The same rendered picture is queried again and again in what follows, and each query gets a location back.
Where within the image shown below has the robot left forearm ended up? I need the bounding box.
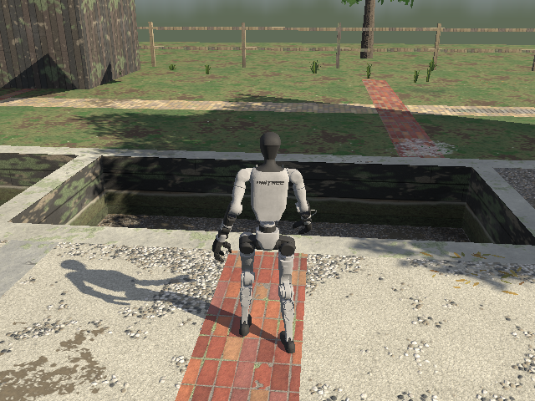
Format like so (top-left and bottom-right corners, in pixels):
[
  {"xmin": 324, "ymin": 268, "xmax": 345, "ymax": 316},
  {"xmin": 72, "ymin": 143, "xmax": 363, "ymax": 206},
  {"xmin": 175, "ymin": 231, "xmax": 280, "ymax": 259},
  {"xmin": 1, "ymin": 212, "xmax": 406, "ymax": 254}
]
[{"xmin": 216, "ymin": 202, "xmax": 237, "ymax": 242}]

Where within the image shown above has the robot right upper arm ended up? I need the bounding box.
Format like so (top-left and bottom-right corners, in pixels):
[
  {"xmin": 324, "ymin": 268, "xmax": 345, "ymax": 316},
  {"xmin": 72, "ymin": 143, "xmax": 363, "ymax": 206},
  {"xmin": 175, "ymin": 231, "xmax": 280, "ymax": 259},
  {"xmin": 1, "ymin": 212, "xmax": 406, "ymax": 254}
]
[{"xmin": 286, "ymin": 168, "xmax": 308, "ymax": 213}]

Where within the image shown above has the robot head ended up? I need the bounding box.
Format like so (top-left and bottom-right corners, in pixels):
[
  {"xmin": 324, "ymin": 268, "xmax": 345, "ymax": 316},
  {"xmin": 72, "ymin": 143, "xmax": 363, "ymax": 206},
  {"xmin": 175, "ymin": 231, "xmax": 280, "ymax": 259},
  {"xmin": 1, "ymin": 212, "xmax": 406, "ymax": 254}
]
[{"xmin": 255, "ymin": 132, "xmax": 284, "ymax": 172}]

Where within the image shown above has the left robot hand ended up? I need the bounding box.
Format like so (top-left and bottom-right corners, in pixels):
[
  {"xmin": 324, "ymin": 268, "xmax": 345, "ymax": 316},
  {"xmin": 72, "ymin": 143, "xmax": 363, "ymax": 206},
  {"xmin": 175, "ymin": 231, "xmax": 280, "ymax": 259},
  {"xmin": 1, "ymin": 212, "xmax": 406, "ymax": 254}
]
[{"xmin": 212, "ymin": 239, "xmax": 232, "ymax": 262}]

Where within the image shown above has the right robot foot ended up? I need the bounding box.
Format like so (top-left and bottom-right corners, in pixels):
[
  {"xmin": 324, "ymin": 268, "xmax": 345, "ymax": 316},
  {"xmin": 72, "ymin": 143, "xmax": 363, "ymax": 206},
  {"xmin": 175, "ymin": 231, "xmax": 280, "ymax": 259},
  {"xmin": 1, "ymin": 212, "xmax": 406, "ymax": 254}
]
[{"xmin": 280, "ymin": 331, "xmax": 295, "ymax": 353}]

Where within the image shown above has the robot left upper arm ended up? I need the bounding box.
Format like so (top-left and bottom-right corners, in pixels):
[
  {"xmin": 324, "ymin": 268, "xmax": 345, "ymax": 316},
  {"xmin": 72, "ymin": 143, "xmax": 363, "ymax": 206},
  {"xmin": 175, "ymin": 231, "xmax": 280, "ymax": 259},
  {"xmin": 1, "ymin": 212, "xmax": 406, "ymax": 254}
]
[{"xmin": 229, "ymin": 168, "xmax": 252, "ymax": 216}]

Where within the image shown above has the right robot hand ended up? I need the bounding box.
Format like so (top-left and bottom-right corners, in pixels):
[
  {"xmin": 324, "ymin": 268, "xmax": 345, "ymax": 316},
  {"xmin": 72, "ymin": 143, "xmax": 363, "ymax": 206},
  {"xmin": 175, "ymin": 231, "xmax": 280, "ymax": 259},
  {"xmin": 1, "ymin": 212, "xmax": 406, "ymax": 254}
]
[{"xmin": 293, "ymin": 221, "xmax": 312, "ymax": 235}]

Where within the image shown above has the robot right forearm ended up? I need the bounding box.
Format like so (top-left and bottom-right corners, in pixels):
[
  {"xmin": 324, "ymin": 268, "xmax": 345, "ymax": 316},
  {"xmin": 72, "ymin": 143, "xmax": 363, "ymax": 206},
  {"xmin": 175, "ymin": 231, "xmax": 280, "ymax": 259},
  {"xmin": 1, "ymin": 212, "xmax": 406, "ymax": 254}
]
[{"xmin": 299, "ymin": 200, "xmax": 312, "ymax": 225}]

